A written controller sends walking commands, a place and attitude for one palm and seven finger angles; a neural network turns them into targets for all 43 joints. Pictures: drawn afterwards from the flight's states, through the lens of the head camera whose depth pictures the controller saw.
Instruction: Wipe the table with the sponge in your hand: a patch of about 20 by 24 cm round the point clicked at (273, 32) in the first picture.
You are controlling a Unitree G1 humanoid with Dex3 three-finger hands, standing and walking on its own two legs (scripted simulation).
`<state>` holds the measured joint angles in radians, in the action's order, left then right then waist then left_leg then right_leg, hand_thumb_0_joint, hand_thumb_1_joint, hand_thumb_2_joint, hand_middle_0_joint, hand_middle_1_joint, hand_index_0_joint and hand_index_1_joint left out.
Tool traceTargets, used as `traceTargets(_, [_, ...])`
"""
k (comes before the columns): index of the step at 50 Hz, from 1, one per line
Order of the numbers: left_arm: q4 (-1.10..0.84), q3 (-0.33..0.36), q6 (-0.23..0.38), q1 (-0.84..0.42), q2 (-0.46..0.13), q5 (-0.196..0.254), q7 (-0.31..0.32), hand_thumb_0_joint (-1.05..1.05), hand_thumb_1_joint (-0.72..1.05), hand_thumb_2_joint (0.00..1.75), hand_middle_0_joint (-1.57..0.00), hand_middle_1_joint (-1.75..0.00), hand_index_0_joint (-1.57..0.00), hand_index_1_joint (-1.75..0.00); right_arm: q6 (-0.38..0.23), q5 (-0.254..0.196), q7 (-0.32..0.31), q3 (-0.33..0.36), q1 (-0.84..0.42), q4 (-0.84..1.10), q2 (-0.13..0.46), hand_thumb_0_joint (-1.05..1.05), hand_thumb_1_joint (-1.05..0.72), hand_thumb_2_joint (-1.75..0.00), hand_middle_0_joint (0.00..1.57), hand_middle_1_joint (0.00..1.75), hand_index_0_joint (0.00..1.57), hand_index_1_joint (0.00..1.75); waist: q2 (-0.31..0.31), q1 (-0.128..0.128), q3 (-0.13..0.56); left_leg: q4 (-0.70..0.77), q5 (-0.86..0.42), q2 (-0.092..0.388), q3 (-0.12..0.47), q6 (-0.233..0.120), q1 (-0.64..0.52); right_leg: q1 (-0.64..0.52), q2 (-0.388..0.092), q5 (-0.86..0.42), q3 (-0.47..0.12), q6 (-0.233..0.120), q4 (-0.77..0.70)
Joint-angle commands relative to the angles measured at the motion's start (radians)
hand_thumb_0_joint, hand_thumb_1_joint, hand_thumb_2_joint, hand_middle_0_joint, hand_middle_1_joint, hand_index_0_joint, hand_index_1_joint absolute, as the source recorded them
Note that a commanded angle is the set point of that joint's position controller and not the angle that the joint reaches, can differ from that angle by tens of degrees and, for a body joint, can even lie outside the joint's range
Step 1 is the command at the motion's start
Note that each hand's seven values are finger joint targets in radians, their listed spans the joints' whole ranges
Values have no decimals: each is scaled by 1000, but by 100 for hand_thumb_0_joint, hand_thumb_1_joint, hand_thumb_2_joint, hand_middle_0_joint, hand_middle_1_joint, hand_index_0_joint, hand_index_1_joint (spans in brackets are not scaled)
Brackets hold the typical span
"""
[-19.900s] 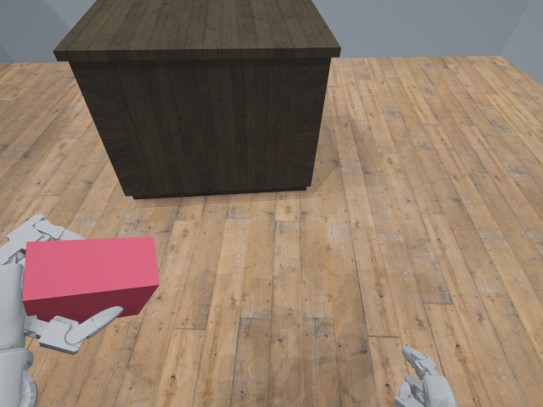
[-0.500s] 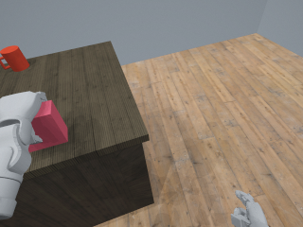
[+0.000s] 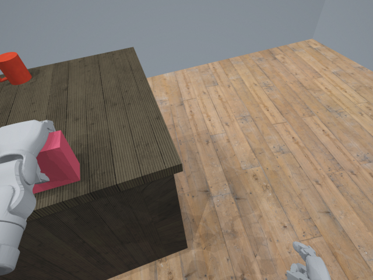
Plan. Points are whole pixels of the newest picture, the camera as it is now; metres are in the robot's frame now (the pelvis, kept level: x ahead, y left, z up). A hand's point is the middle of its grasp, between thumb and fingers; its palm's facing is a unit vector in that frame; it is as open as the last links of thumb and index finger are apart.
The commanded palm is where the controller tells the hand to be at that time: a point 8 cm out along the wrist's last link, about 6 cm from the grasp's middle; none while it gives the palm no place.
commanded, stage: lower the sponge onto the table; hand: left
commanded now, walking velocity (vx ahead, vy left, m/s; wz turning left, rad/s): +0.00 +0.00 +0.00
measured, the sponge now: (43, 169) +0.30 +0.37 +0.08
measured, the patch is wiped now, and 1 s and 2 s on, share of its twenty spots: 0.00 0.05 0.05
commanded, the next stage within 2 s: wipe forward along the first lane in 0.66 s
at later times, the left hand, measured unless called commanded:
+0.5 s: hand (38, 166) +0.29 +0.36 +0.11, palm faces -0.05 +0.02 -1.00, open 9.9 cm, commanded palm +0.27 +0.36 +0.18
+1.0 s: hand (36, 163) +0.30 +0.37 +0.10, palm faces -0.09 +0.03 -1.00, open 9.9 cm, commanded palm +0.29 +0.37 +0.15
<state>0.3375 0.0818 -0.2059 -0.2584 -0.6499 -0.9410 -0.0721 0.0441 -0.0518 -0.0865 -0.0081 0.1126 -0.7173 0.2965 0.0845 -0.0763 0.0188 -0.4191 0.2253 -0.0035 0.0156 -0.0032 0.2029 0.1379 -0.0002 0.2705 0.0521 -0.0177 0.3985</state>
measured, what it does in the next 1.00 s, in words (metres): stands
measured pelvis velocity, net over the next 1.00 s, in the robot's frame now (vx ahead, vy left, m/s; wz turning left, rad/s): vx -0.01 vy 0.00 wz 0.00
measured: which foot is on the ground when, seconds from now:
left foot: down 0.00-1.00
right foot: down 0.00-1.00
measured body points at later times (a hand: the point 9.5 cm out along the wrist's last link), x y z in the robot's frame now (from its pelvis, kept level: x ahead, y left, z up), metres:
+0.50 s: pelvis +0.00 +0.01 +0.00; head +0.00 -0.02 +0.45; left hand +0.29 +0.35 +0.16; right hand +0.20 -0.22 -0.10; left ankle +0.00 +0.12 -0.74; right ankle -0.04 -0.11 -0.74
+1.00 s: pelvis -0.01 +0.00 +0.00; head +0.00 -0.03 +0.45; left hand +0.30 +0.37 +0.16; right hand +0.17 -0.25 -0.11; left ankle +0.00 +0.12 -0.74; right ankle -0.04 -0.11 -0.74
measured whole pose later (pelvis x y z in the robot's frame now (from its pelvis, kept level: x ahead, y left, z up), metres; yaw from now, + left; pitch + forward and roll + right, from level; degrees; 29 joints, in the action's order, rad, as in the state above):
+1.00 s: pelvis -0.01 +0.00 +0.00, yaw +0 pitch +2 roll +0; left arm 0.53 0.09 -0.12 -0.33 -0.64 -0.99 -0.03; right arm 0.04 -0.04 -0.10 0.00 0.12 -0.75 0.30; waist 0.07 -0.07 0.03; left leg -0.44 0.22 0.00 0.02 0.00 0.25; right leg 0.18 0.00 0.27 0.05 -0.02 0.42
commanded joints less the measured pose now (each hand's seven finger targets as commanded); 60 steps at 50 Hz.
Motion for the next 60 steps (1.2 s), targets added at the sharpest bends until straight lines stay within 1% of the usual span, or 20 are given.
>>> traceTargets(1, [-205,129,-13,-387,-343,-25,39,0,10,130,-120,-160,-120,-160,-54,3,-8,32,-151,153,116,0,-90,-90,20,30,20,30,9,6,270,22,-336,-53,-27,-40,-96,-87,28,-318,-22,-19,-22])
traceTargets(5, [-238,156,2,-349,-361,-30,34,0,10,130,-120,-160,-120,-160,-51,8,-8,36,-148,159,118,0,-90,-90,20,30,20,30,12,-5,293,21,-374,-49,-20,-39,-108,-100,30,-327,-21,-22,-18])
traceTargets(9, [-239,133,-1,-302,-308,-22,50,0,10,130,-120,-160,-120,-160,-51,6,-2,34,-146,158,110,0,-90,-90,20,30,20,30,7,-4,254,25,-381,-42,-17,-36,-106,-71,32,-312,-11,-21,-18])
traceTargets(11, [-232,158,-7,-314,-338,-29,60,0,10,130,-120,-160,-120,-160,-49,6,-1,33,-152,155,114,0,-90,-90,20,30,20,30,2,-10,258,33,-356,-42,-15,-32,-96,-76,34,-284,-14,-24,-19])
traceTargets(14, [-260,134,-18,-296,-302,-33,73,0,10,130,-120,-160,-120,-160,-49,6,4,33,-162,159,106,0,-90,-90,20,30,20,30,27,-16,271,35,-380,-41,-15,-32,-108,-83,34,-290,-13,-26,-18])
traceTargets(20, [-242,139,-38,-297,-313,-34,76,0,10,130,-120,-160,-120,-160,-43,8,2,30,-169,147,113,0,-90,-90,20,30,20,30,9,-7,259,42,-356,-39,-17,-27,-102,-87,35,-281,-15,-28,-28])
traceTargets(22, [-240,97,-34,-320,-274,-36,75,0,10,130,-120,-160,-120,-160,-48,7,-1,28,-168,148,107,0,-90,-90,20,30,20,30,21,1,236,46,-332,-41,-14,-29,-106,-61,36,-256,-11,-27,-32])
traceTargets(25, [-253,116,-22,-327,-300,-41,73,0,10,130,-120,-160,-120,-160,-50,11,-6,32,-166,148,112,0,-90,-90,20,30,20,30,17,-4,268,44,-338,-42,-14,-30,-116,-80,36,-262,-17,-30,-34])
traceTargets(28, [-227,112,-7,-294,-284,-39,75,0,10,130,-120,-160,-120,-160,-53,11,-7,31,-156,141,108,0,-90,-90,20,30,20,30,7,-2,246,38,-342,-45,-17,-33,-110,-69,35,-280,-13,-26,-31])
traceTargets(30, [-225,160,4,-289,-334,-38,82,0,10,130,-120,-160,-120,-160,-51,16,-9,34,-155,139,113,0,-90,-90,20,30,20,30,0,-13,264,40,-342,-46,-17,-31,-99,-97,34,-287,-21,-28,-31])
traceTargets(32, [-168,141,7,-261,-302,-39,85,0,10,130,-120,-160,-120,-160,-51,12,-9,32,-154,130,107,0,-90,-90,20,30,20,30,-16,-5,216,39,-316,-46,-23,-31,-79,-71,34,-273,-16,-24,-33])
traceTargets(36, [-162,157,16,-269,-328,-49,90,0,10,130,-120,-160,-120,-160,-50,13,-8,36,-150,128,114,0,-90,-90,20,30,20,30,7,-10,247,36,-316,-48,-27,-30,-74,-85,31,-282,-23,-25,-26])
traceTargets(38, [-123,154,15,-218,-311,-47,88,0,10,130,-120,-160,-120,-160,-49,14,-6,39,-148,123,114,0,-90,-90,20,30,20,30,-13,-10,217,30,-317,-48,-30,-32,-63,-76,32,-294,-22,-24,-28])
traceTargets(44, [28,156,45,-334,-359,-71,84,0,10,130,-120,-160,-120,-160,-47,11,-16,43,-108,95,128,0,-90,-90,20,30,20,30,-40,14,185,25,-236,-51,-37,-32,-15,-33,29,-240,-30,-18,-31])
traceTargets(47, [63,109,78,-412,-329,-91,82,0,10,130,-120,-160,-120,-160,-52,11,-16,46,-87,91,128,0,-90,-90,20,30,20,30,-32,29,196,11,-235,-51,-38,-36,-16,-3,28,-237,-26,-19,-19])
traceTargets(48, [83,134,86,-394,-350,-94,85,0,10,130,-120,-160,-120,-160,-52,12,-14,52,-76,90,131,0,-90,-90,20,30,20,30,-37,19,213,7,-239,-52,-37,-36,-10,-12,28,-245,-31,-20,-15])
traceTargets(49, [94,108,93,-403,-325,-93,85,0,10,130,-120,-160,-120,-160,-51,10,-13,52,-73,93,130,0,-90,-90,20,30,20,30,-31,26,213,2,-237,-53,-42,-38,-9,-6,27,-253,-31,-19,-11])
traceTargets(54, [182,137,139,-436,-362,-89,93,0,10,130,-120,-160,-120,-160,-50,7,-11,63,-30,85,138,0,-90,-90,20,30,20,30,-60,27,231,-15,-212,-50,-44,-41,27,3,24,-255,-38,-15,6])
traceTargets(56, [212,101,154,-492,-335,-94,99,0,10,130,-120,-160,-120,-160,-50,4,-9,62,-14,81,138,0,-90,-90,20,30,20,30,-56,49,203,-22,-186,-51,-43,-42,41,41,25,-226,-37,-13,7])
traceTargets(60, [293,131,185,-547,-380,-115,123,0,10,130,-120,-160,-120,-160,-48,6,-6,72,24,62,148,0,-90,-90,20,30,20,30,-68,53,220,-33,-161,-49,-42,-43,72,60,26,-210,-43,-15,16])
